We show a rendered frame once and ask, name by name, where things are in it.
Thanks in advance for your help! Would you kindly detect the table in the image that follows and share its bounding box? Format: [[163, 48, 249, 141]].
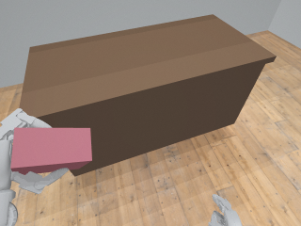
[[19, 14, 277, 177]]

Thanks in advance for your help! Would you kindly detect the left robot forearm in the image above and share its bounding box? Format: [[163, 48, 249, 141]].
[[0, 189, 18, 226]]

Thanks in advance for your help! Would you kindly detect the left robot hand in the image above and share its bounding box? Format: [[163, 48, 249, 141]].
[[0, 108, 69, 195]]

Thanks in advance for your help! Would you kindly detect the right robot hand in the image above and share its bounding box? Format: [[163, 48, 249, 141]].
[[208, 194, 243, 226]]

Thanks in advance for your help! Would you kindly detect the sponge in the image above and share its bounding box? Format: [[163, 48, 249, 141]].
[[10, 127, 92, 175]]

